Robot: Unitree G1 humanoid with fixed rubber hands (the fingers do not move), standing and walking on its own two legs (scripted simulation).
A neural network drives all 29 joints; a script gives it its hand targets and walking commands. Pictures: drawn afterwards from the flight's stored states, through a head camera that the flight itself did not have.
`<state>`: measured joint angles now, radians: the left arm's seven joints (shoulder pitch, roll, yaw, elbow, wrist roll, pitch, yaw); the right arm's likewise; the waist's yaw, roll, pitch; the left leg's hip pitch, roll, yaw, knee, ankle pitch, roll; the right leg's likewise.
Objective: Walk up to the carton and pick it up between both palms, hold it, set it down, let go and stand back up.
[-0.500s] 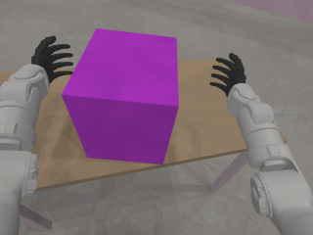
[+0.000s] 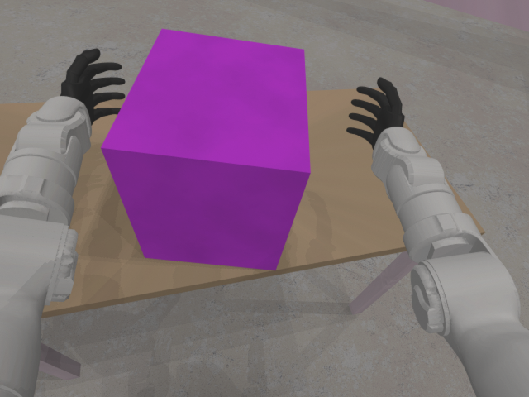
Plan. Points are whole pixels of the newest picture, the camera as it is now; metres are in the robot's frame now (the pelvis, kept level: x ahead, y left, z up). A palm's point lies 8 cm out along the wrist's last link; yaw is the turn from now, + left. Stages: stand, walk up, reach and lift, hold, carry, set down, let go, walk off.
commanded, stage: reach and lift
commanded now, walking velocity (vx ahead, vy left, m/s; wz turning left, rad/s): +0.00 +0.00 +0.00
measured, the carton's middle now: (222, 156) +0.51 +0.03 +0.04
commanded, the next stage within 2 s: none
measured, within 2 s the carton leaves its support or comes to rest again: neither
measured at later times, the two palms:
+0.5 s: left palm (110, 164) +0.48 +0.21 +0.06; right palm (362, 178) +0.43 -0.20 +0.08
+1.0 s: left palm (121, 162) +0.48 +0.19 +0.06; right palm (335, 172) +0.44 -0.16 +0.07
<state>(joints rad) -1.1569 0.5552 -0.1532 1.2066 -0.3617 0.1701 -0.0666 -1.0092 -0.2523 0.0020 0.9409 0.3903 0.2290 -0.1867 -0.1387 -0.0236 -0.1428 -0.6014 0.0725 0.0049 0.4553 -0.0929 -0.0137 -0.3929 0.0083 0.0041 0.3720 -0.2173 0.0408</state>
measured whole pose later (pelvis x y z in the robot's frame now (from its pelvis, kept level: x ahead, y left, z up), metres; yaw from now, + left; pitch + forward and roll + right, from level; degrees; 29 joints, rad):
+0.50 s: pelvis -0.01 +0.01 -0.02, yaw -1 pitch +22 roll -4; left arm -1.01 0.44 -0.12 1.24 -0.32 -0.09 -0.03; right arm -0.90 -0.19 -0.05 1.02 0.31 -0.02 -0.18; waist -0.12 0.00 -0.21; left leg -0.84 0.07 -0.02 0.58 -0.12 0.00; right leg -0.63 0.01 -0.01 0.51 -0.26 0.05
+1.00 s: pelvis +0.00 +0.01 -0.02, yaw +0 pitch +23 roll -4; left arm -0.99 0.34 -0.08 1.18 -0.24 -0.10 0.00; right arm -0.92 -0.10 -0.14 1.04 0.20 -0.04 -0.21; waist -0.10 0.02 -0.22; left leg -0.84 0.06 -0.03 0.59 -0.14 0.00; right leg -0.62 -0.01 -0.03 0.49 -0.26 0.06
